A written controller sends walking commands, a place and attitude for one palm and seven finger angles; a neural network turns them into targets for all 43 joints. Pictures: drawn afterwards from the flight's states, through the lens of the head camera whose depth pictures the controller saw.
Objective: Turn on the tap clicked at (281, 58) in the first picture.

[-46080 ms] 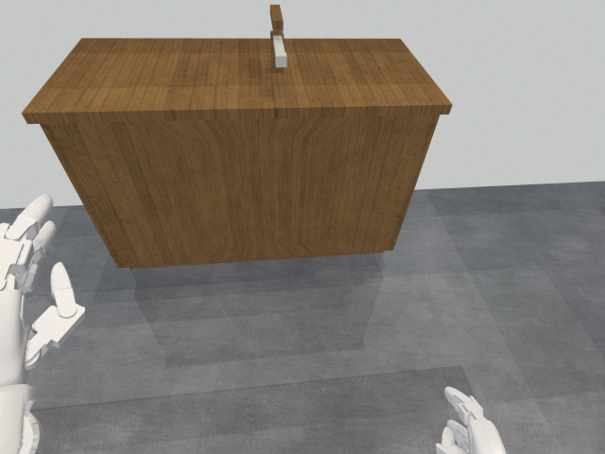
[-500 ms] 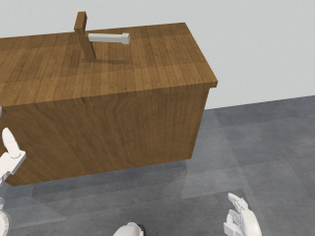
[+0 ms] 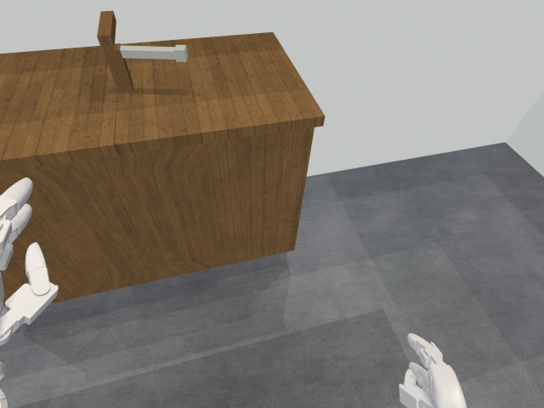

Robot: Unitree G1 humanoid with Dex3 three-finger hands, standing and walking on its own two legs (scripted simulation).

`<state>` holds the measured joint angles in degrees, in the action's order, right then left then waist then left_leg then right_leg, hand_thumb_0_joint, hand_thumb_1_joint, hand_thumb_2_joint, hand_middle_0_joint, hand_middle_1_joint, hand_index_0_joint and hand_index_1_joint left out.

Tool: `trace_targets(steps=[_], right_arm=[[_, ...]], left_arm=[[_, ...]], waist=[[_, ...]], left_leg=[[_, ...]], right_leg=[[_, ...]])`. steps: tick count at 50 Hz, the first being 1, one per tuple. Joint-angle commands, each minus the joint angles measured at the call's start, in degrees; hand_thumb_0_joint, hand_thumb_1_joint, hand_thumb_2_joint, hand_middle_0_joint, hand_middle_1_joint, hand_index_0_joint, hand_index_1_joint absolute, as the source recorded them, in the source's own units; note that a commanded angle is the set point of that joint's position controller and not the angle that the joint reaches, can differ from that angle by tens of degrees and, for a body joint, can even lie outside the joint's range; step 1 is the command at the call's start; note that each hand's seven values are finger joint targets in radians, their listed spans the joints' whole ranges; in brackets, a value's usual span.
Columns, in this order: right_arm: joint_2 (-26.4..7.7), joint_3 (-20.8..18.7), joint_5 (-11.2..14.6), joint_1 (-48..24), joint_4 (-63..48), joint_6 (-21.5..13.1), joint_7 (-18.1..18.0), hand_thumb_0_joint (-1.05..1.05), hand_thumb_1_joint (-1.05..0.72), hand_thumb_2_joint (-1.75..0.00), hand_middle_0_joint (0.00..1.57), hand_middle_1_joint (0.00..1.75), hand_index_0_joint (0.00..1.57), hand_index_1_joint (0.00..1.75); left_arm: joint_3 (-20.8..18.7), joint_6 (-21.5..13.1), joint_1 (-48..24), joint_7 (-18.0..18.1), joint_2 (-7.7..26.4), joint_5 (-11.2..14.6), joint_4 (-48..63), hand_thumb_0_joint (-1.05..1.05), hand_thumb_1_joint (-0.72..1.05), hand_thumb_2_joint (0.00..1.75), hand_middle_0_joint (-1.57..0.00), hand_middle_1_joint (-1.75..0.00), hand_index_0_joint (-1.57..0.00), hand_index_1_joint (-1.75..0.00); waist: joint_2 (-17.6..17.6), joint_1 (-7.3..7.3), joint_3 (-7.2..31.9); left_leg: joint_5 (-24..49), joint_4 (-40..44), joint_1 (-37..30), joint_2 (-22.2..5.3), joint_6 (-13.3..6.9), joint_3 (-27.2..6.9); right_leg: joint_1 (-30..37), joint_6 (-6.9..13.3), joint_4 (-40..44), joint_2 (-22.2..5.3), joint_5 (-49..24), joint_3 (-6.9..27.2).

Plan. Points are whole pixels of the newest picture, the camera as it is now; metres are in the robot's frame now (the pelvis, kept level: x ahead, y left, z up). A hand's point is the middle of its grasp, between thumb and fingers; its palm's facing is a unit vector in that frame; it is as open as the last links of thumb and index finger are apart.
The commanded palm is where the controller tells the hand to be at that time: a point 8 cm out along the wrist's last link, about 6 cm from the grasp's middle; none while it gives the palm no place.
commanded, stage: stop stepping back and stand still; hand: left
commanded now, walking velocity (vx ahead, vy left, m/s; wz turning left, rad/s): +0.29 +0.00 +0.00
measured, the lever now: (181, 53) +0.84 +0.27 +0.09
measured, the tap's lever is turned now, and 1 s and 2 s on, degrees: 76 76 76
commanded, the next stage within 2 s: stand and check the lever's angle in 0.80 s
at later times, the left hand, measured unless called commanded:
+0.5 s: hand (19, 381) +0.12 +0.22 +0.17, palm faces +0.51 -0.75 -0.43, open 7.4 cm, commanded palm +0.08 +0.25 +0.18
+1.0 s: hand (41, 371) +0.13 +0.21 +0.16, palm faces +0.47 -0.79 -0.40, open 7.4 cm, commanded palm +0.07 +0.25 +0.18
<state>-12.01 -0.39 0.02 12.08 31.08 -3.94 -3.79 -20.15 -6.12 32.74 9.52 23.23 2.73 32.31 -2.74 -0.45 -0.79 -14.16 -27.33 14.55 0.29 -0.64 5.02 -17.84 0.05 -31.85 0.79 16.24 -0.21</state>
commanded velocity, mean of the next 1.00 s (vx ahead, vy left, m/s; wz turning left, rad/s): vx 0.10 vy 0.06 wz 0.00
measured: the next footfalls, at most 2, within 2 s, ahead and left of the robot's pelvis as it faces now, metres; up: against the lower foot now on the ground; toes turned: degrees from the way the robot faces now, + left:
right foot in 0.50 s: +0.00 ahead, -0.11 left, +0.00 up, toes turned -1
left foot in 0.90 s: -0.04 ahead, +0.10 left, +0.00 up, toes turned +7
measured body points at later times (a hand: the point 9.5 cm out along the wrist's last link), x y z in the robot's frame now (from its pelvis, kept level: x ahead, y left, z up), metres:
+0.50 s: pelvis -0.07 -0.04 -0.01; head -0.10 -0.07 +0.44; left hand +0.09 +0.26 +0.19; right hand +0.06 -0.27 -0.12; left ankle -0.06 +0.11 -0.73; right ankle -0.05 -0.11 -0.74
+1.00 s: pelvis -0.07 -0.04 +0.00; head -0.05 -0.06 +0.45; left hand +0.10 +0.25 +0.18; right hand +0.13 -0.28 -0.09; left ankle -0.08 +0.09 -0.74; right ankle -0.04 -0.11 -0.74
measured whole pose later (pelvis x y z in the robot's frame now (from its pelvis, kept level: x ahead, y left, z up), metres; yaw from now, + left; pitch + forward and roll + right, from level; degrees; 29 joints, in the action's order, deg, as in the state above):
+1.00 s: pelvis -0.07 -0.04 +0.00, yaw +4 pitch -1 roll +0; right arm -15.0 -2.1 1.3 10.9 33.9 -5.2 -3.4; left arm -18.3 -8.1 26.6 9.5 19.1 3.4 25.4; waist 2.4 0.7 -3.7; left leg -15.3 -28.2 11.4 -2.5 1.5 2.6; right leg -13.1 4.0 -28.0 1.8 13.7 -5.8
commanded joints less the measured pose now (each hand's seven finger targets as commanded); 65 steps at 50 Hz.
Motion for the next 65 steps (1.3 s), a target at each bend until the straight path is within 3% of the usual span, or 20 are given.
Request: trace_targets(steps=[1, 2, 4, 6, 12, 14, 15, 16, 18, 23, 24, 25, 26, 29, 33, 39, 42, 45, 49, 65], right_arm=[[-8.6, -2.2, -0.2, -6.0, -6.6, -3.9, -0.8, 0.0, -0.9, -0.9, 0.2, 0.3, 0.2, 0.3], [-8.2, -2.2, -0.4, -5.9, -6.0, -3.7, -0.8, 0.0, -0.9, -0.9, 0.2, 0.3, 0.2, 0.3], [-7.4, -2.9, -0.2, -4.5, -4.9, -2.9, -0.9, 0.0, -0.9, -0.9, 0.2, 0.3, 0.2, 0.3], [-6.8, -2.4, -0.5, -4.9, -4.2, -2.6, -0.9, 0.0, -0.9, -0.9, 0.2, 0.3, 0.2, 0.3], [-6.3, -1.2, -0.6, -3.8, -4.0, -2.1, -1.2, 0.0, -0.9, -0.9, 0.2, 0.3, 0.2, 0.3], [-7.9, -1.4, -1.0, -3.3, -4.6, -2.7, -1.3, 0.0, -0.9, -0.9, 0.2, 0.3, 0.2, 0.3], [-8.1, -1.3, -0.7, -2.8, -4.5, -3.2, -1.2, 0.0, -0.9, -0.9, 0.2, 0.3, 0.2, 0.3], [-7.4, -1.9, -0.7, -3.8, -5.7, -3.6, -1.2, 0.0, -0.9, -0.9, 0.2, 0.3, 0.2, 0.3], [-6.0, -2.0, -1.5, -4.1, -3.8, -4.5, -0.9, 0.0, -0.9, -0.9, 0.2, 0.3, 0.2, 0.3], [-7.1, -1.6, -0.2, -4.7, -3.2, -5.7, -1.1, 0.0, -0.9, -0.9, 0.2, 0.3, 0.2, 0.3], [-7.0, -1.7, -0.4, -5.0, -3.1, -5.4, -1.0, 0.0, -0.9, -0.9, 0.2, 0.3, 0.2, 0.3], [-6.4, -2.3, -0.3, -5.3, -3.1, -5.0, -0.7, 0.0, -0.9, -0.9, 0.2, 0.3, 0.2, 0.3], [-7.5, -2.5, 0.0, -6.1, -3.2, -5.5, -0.4, 0.0, -0.9, -0.9, 0.2, 0.3, 0.2, 0.3], [-6.8, -2.7, 0.4, -3.2, -2.0, -6.2, 0.7, 0.0, -0.9, -0.9, 0.2, 0.3, 0.2, 0.3], [-5.5, -2.1, 0.6, -4.8, -3.3, -5.2, 0.4, 0.0, -0.9, -0.9, 0.2, 0.3, 0.2, 0.3], [-5.7, -2.7, 0.6, -4.5, -5.2, -5.0, 0.7, 0.0, -0.9, -0.9, 0.2, 0.3, 0.2, 0.3], [-6.5, -3.0, 0.9, -4.0, -5.8, -4.9, 0.6, 0.0, -0.9, -0.9, 0.2, 0.3, 0.2, 0.3], [-8.3, -3.9, 1.5, -5.4, -6.7, -4.6, 0.5, 0.0, -0.9, -0.9, 0.2, 0.3, 0.2, 0.3], [-7.1, -2.9, 1.3, -5.2, -6.7, -4.3, 0.3, 0.0, -0.9, -0.9, 0.2, 0.3, 0.2, 0.3], [-6.7, -1.1, 0.1, -6.0, -6.9, -4.0, -0.3, 0.0, -0.9, -0.9, 0.2, 0.3, 0.2, 0.3]], left_arm=[[-6.4, -4.1, -10.2, 1.8, 8.6, -0.7, 8.8, 0.0, 0.9, 0.9, -0.2, -0.3, -0.2, -0.3], [-4.7, -3.9, -11.4, 1.6, 7.0, -0.8, 5.9, 0.0, 0.9, 0.9, -0.2, -0.3, -0.2, -0.3], [-3.9, -3.4, -11.0, 1.6, 6.9, -0.9, 4.0, 0.0, 0.9, 0.9, -0.2, -0.3, -0.2, -0.3], [-3.9, -3.5, -14.1, 1.7, 7.7, -1.0, 4.9, 0.0, 0.9, 0.9, -0.2, -0.3, -0.2, -0.3], [-3.2, -3.7, -13.6, 1.6, 6.7, -1.0, 0.1, 0.0, 0.9, 0.9, -0.2, -0.3, -0.2, -0.3], [-3.9, -4.4, -13.0, 1.8, 6.8, -0.7, 2.1, 0.0, 0.9, 0.9, -0.2, -0.3, -0.2, -0.3], [-4.5, -4.5, -13.4, 2.1, 6.9, -0.9, 3.5, 0.0, 0.9, 0.9, -0.2, -0.3, -0.2, -0.3], [-6.1, -4.5, -14.9, 2.4, 9.1, -1.6, 5.3, 0.0, 0.9, 0.9, -0.2, -0.3, -0.2, -0.3], [-7.5, -5.0, -15.6, 2.2, 9.5, -2.3, 6.3, 0.0, 0.9, 0.9, -0.2, -0.3, -0.2, -0.3], [-3.6, -3.9, -9.2, 1.4, 4.7, -1.0, -0.5, 0.0, 0.9, 0.9, -0.2, -0.3, -0.2, -0.3], [-3.3, -4.0, -11.3, 1.1, 5.2, -1.6, -0.7, 0.0, 0.9, 0.9, -0.2, -0.3, -0.2, -0.3], [-4.1, -3.9, -13.1, 0.9, 7.1, -1.7, -1.3, 0.0, 0.9, 0.9, -0.2, -0.3, -0.2, -0.3], [-3.6, -3.9, -15.9, 0.3, 7.0, -1.3, -0.5, 0.0, 0.9, 0.9, -0.2, -0.3, -0.2, -0.3], [-4.0, -6.1, -17.4, -0.2, 7.5, -0.8, 2.6, 0.0, 0.9, 0.9, -0.2, -0.3, -0.2, -0.3], [-6.6, -7.9, -12.4, 0.3, 8.6, -0.2, 3.0, 0.0, 0.9, 0.9, -0.2, -0.3, -0.2, -0.3], [-6.8, -7.2, -7.1, 0.8, 7.1, 0.8, 3.0, 0.0, 0.9, 0.9, -0.2, -0.3, -0.2, -0.3], [-5.7, -6.6, -6.9, 0.9, 6.1, 1.0, 2.7, 0.0, 0.9, 0.9, -0.2, -0.3, -0.2, -0.3], [-5.0, -5.9, -8.9, 0.9, 6.1, 0.8, 4.3, 0.0, 0.9, 0.9, -0.2, -0.3, -0.2, -0.3], [-5.4, -5.3, -8.9, 0.8, 7.0, 0.2, 6.3, 0.0, 0.9, 0.9, -0.2, -0.3, -0.2, -0.3], [-3.8, -4.5, -10.3, 0.8, 5.0, 0.1, 4.9, 0.0, 0.9, 0.9, -0.2, -0.3, -0.2, -0.3]], waist=[[6.1, -0.53, 4.3], [2.8, -0.8, 2.5], [-2.6, -0.77, 2.4], [-3.8, -0.79, 2.6], [-0.9, -1.3, 1.9], [9.0, -0.95, -0.3], [16.0, -1.04, -0.8], [17.4, -0.75, 1.3], [13.6, -0.72, -0.7], [12.8, 0.8, -1.0], [6.4, 1.0, -2.8], [-11.6, 1.09, -2.8], [-13.3, 0.78, -4.3], [-0.3, -0.66, 0.8], [-3.1, -0.19, 3.0], [-3.0, 1.03, 3.8], [0.0, 0.73, 4.9], [2.5, 1.4, 6.0], [5.1, 0.48, 7.0], [6.8, 0.85, 5.7]], left_leg=[[-7.4, 5.5, 7.4, -7.8, -1.5, -7.6], [-15.2, 1.8, 7.7, -4.8, -0.8, -6.0], [-14.6, -13.1, 2.6, -0.7, 0.0, -3.1], [-13.2, -22.5, 5.2, -0.4, 0.0, -2.6], [-15.0, -4.3, -3.6, -1.0, -1.8, -0.3], [-28.5, 8.3, -1.3, -6.9, -5.7, -13.4], [-35.6, 15.8, 0.4, -14.4, -8.4, -23.6], [-33.3, 18.3, 4.1, -18.4, -10.2, -27.2], [-28.8, 18.5, 7.4, -17.5, -11.1, -25.5], [-24.8, 8.8, 12.7, -10.9, -4.9, -10.4], [-23.0, -1.4, 16.8, -7.2, -3.4, -6.5], [-18.5, -21.0, 21.7, -1.3, -1.3, -2.1], [-14.5, -32.2, 23.4, 0.0, -0.2, -5.1], [-5.9, -34.2, 16.4, -2.4, 1.3, -7.1], [-3.1, -23.3, 10.3, -1.7, 1.3, -3.6], [-3.5, -5.4, 1.9, -0.8, 0.0, -0.7], [2.4, 2.9, -2.2, -3.2, -1.1, -3.8], [8.8, 2.2, -4.2, -7.3, -2.0, -7.6], [11.5, 0.0, -2.8, -5.2, -0.7, -4.6], [4.0, 8.2, 0.0, -7.1, -0.7, -7.9]], right_leg=[[10.1, 0.2, 10.3, -3.6, -2.6, 2.9], [5.2, 1.7, 14.7, -6.3, 7.2, 8.1], [-5.4, 6.2, 23.5, -13.1, 27.4, 20.5], [-5.5, 9.2, 24.2, -17.4, 27.2, 23.8], [-8.4, 5.4, 16.0, -11.4, 25.5, 10.4], [-9.6, 2.9, 3.9, -4.3, 22.0, 6.2], [-9.6, 0.3, -8.2, 0.9, 12.4, -1.6], [-6.6, -0.5, -21.8, 1.6, 9.2, -3.1], [-8.7, -0.2, -29.7, -1.1, 8.6, -0.4], [9.9, 0.2, 1.2, -0.6, 8.8, -4.8], [11.7, 1.7, 9.6, -3.2, 10.2, 0.6], [9.9, 6.6, 20.2, -15.5, 19.7, 23.1], [6.8, 8.2, 24.7, -22.6, 13.1, 32.8], [7.7, 7.5, 18.2, -18.1, -4.5, 20.1], [8.0, 5.3, 16.6, -15.2, -9.9, 8.8], [8.2, 5.3, 16.2, -15.9, -3.4, 10.4], [9.4, 2.5, 11.7, -11.7, -6.7, 8.0], [9.1, 0.0, 10.4, -8.3, -11.9, 7.0], [12.4, 1.1, 8.8, -8.8, -21.0, 5.3], [11.0, 0.0, 9.1, -3.6, -11.0, 0.9]])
